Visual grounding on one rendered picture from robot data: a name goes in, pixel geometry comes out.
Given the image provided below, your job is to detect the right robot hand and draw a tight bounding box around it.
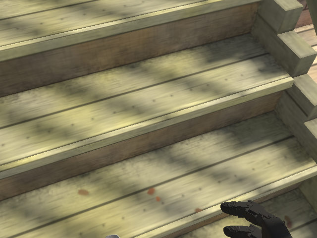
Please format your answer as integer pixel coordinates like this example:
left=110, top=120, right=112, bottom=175
left=220, top=200, right=292, bottom=238

